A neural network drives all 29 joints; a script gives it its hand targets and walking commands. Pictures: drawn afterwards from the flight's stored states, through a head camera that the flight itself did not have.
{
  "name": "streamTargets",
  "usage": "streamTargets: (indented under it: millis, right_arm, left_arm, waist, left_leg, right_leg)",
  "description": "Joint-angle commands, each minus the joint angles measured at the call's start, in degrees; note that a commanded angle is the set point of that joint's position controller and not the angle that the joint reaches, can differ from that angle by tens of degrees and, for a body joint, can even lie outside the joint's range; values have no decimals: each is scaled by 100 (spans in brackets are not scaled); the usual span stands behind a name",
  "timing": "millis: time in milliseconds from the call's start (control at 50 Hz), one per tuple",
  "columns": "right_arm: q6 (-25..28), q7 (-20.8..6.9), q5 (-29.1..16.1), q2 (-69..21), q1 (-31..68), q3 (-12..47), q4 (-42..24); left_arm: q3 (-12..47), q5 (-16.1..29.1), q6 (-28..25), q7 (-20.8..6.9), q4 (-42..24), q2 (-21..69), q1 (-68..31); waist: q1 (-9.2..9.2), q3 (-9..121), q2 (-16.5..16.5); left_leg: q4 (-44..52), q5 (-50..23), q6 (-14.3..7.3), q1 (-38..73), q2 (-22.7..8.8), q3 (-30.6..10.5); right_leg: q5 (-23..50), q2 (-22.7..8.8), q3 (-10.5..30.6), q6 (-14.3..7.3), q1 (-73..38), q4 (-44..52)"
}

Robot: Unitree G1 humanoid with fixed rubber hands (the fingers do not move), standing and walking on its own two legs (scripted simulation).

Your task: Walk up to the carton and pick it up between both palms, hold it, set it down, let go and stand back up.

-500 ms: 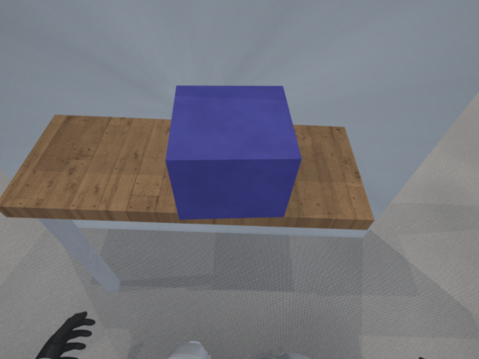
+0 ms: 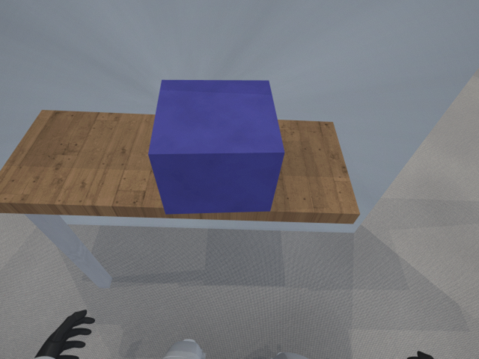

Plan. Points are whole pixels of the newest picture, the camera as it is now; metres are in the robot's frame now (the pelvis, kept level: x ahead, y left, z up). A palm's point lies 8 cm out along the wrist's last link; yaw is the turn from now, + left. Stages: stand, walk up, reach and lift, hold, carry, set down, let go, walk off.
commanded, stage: walk up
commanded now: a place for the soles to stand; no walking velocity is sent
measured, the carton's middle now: (217, 147) +0.52 +0.07 +0.02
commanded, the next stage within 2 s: reach and lift in 0.10 s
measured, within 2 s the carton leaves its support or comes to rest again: neither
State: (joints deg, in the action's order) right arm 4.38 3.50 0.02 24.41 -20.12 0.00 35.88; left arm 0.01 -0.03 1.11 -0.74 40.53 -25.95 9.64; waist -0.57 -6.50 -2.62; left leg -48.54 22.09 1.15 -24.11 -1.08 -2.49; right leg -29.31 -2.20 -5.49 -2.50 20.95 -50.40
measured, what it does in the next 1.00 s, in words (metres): stands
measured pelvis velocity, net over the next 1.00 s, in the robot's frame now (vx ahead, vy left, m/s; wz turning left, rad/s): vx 0.03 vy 0.04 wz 0.01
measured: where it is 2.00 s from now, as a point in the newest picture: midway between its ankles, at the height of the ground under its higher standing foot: outside the picture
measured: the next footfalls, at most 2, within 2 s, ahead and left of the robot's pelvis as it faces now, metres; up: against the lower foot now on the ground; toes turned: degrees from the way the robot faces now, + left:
none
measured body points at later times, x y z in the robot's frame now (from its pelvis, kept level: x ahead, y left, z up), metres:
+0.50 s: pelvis +0.03 +0.03 +0.02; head -0.01 +0.07 +0.46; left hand +0.21 +0.32 -0.05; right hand +0.21 -0.27 -0.01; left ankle +0.05 +0.14 -0.70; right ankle +0.01 -0.10 -0.70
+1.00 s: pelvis +0.03 +0.04 +0.04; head +0.03 +0.07 +0.49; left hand +0.19 +0.28 -0.02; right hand +0.19 -0.23 +0.02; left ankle +0.05 +0.14 -0.70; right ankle +0.01 -0.10 -0.70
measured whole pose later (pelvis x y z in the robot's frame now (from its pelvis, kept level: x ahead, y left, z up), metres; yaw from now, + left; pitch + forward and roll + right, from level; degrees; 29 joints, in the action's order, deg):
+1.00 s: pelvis +0.03 +0.04 +0.04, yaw +1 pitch +2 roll -2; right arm 17.6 -7.1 -2.4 18.9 -18.3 -2.6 31.4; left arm 0.0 0.7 3.1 4.0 13.6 -14.4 21.1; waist -0.6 3.4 -3.5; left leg -29.7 13.4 -0.8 -18.7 0.4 -2.4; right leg -14.9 -2.2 -5.8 0.6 12.6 -25.1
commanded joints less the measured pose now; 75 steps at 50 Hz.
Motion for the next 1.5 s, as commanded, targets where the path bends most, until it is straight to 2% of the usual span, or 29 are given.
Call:
streamTargets:
  millis: [0,40,80,100,140,160,200,240,320,380,400,420,460,500,560,620,660,720,780,880,960,1000,1080,1100,1180,1280,1340,1380,1480]
  right_arm:
    - [-58,129,39,1337,336,-505,87]
    - [-75,47,47,1330,17,-541,187]
    - [-50,4,41,1271,-98,-553,258]
    - [815,-338,841,238,842,-509,-80]
    - [711,-551,845,260,616,-578,537]
    - [688,-597,879,277,733,-635,724]
    - [641,-645,869,278,1037,-750,811]
    - [437,-745,864,473,1265,-1054,956]
    - [166,-784,658,730,1462,-1280,674]
    - [83,-872,340,765,1394,-1154,738]
    - [89,-914,253,778,1322,-1094,675]
    - [115,-986,156,805,1179,-1025,613]
    - [249,-1079,-15,805,1025,-949,370]
    - [424,-1113,-168,678,901,-903,-5]
    - [770,-1146,-339,451,822,-873,-540]
    - [1152,-1131,-378,278,625,-976,-694]
    - [1391,-1139,-475,217,523,-977,-689]
    - [1516,-1077,-552,182,384,-863,-901]
    - [1548,-1035,-612,143,270,-708,-1307]
    - [1415,-1015,-722,-6,227,-644,-1874]
    - [1316,-968,-739,-87,264,-703,-2186]
    - [1277,-947,-740,-145,281,-729,-2259]
    - [1210,-925,-827,-128,424,-863,-2192]
    - [1238,-930,-873,-64,357,-928,-2110]
    - [1248,-885,-1050,-96,267,-652,-2146]
    - [1463,-904,-1180,-105,306,-439,-2649]
    - [1574,-884,-1167,-134,175,-390,-2790]
    - [1591,-840,-1170,-125,123,-352,-2659]
    - [1500,-679,-1281,-120,9,-219,-2808]
  left_arm:
    - [-822,-177,-215,-11,-276,-1545,252]
    - [-801,-184,-217,0,-283,-1452,65]
    - [-736,-181,-200,-11,-345,-1334,-93]
    - [-791,184,943,281,-1545,-1185,-1064]
    - [-681,45,1209,352,-1548,-836,-676]
    - [-562,61,1244,367,-1651,-737,-757]
    - [-313,223,1368,313,-1694,-485,-776]
    - [-179,161,1609,293,-1722,-397,-780]
    - [-212,2,1844,192,-1995,-206,-424]
    - [-130,-312,1998,187,-2151,95,-311]
    - [-133,-392,2010,207,-2212,194,-291]
    - [-128,-432,1967,250,-2270,278,-222]
    - [-120,-479,1817,312,-2578,382,-42]
    - [-163,-397,1549,380,-3146,359,-113]
    - [-188,-145,1110,530,-3767,356,-336]
    - [-157,115,688,642,-3708,505,-212]
    - [-76,239,532,665,-3484,718,46]
    - [-46,299,420,568,-2825,871,590]
    - [128,427,288,509,-2772,1043,1161]
    - [418,727,-32,570,-3507,1079,1287]
    - [576,875,-432,702,-4227,937,940]
    - [660,919,-612,753,-4532,880,660]
    - [653,969,-746,814,-4405,872,563]
    - [690,999,-724,804,-4240,875,630]
    - [674,1088,-685,732,-3890,995,1094]
    - [870,1195,-933,745,-4216,1221,1121]
    - [945,1282,-1204,764,-4425,1243,993]
    - [897,1288,-1298,743,-4297,1220,976]
    - [774,1304,-1326,673,-4325,1217,1020]
  waist:
    - [-341,479,-297]
    - [-133,279,-339]
    - [-69,53,-513]
    - [-7,2409,161]
    - [130,1703,-60]
    - [181,1646,-108]
    - [158,1653,-310]
    - [161,1098,-330]
    - [139,130,-301]
    - [190,-10,162]
    - [219,232,511]
    - [291,341,830]
    - [300,606,1012]
    - [202,937,1296]
    - [67,1602,1143]
    - [58,2165,670]
    - [84,2088,489]
    - [-16,1734,-33]
    - [-110,1410,-177]
    - [-296,1199,174]
    - [-394,1284,433]
    - [-371,1127,453]
    - [-280,970,389]
    - [-192,853,157]
    - [-156,947,281]
    - [-168,1299,485]
    - [-152,1607,476]
    - [-133,1808,458]
    - [-141,2044,307]
  left_leg:
    - [-1133,1300,-400,-1423,137,133]
    - [-914,1330,-435,-957,51,191]
    - [-716,1085,-452,-626,37,355]
    - [510,212,-190,-195,-18,-380]
    - [924,232,-210,-229,92,-480]
    - [858,-34,-218,-153,114,-457]
    - [992,-419,-232,97,64,-477]
    - [1168,-142,-219,108,-138,-379]
    - [1811,-97,-103,182,-386,-502]
    - [2216,-675,19,428,-490,-724]
    - [2294,-1052,25,550,-541,-744]
    - [2331,-1597,25,707,-435,-676]
    - [2320,-2276,44,946,-260,-629]
    - [2373,-2845,84,1128,-125,-582]
    - [2115,-3409,262,1406,181,-251]
    - [1937,-3691,338,1592,417,-115]
    - [1986,-3824,375,1761,505,-62]
    - [2146,-3625,146,1597,445,-218]
    - [2432,-3547,0,1626,146,-416]
    - [2763,-2502,-132,1596,-116,-370]
    - [2669,-1600,-84,1209,-175,-215]
    - [2566,-984,-51,925,-165,-200]
    - [2458,-151,-13,696,-188,-201]
    - [2444,-155,4,694,-160,-197]
    - [2542,-500,27,882,-146,-228]
    - [2688,-978,92,952,-160,-276]
    - [2402,-1909,108,1047,-106,-157]
    - [2124,-2971,119,1201,-47,-8]
    - [1892,-3892,133,1386,-107,25]
  right_leg:
    - [1639,-2063,2679,-1068,-949,2477]
    - [1554,-1836,2228,-978,-519,2461]
    - [1895,-1527,1809,-938,-105,2361]
    - [1521,-1101,1646,288,-95,2401]
    - [621,-834,1264,556,-37,2603]
    - [468,-796,1201,558,33,2647]
    - [1426,-760,1106,546,-221,2454]
    - [901,-707,1036,523,144,2482]
    - [1353,-610,868,388,124,2342]
    - [1575,-435,601,254,-67,2194]
    - [1616,-336,516,218,-286,2116]
    - [1857,-168,418,164,-526,2202]
    - [2243,-37,336,97,-793,2296]
    - [2277,58,385,71,-928,2459]
    - [2809,65,332,-75,-901,2885]
    - [4024,-95,370,-133,-1026,2941]
    - [3991,-44,275,-91,-705,3079]
    - [3269,70,281,54,-742,3208]
    - [2522,94,367,165,-782,3351]
    - [1428,-69,406,66,-635,3405]
    - [1064,-308,511,-73,-421,3375]
    - [889,-425,595,-137,-207,3344]
    - [321,-535,635,-163,107,3366]
    - [421,-531,629,-131,167,3391]
    - [305,-489,497,-121,299,3422]
    - [480,-424,380,-86,317,3251]
    - [1208,-453,401,-62,160,3125]
    - [1895,-430,342,-55,11,3031]
    - [2869,-465,323,13,-263,2743]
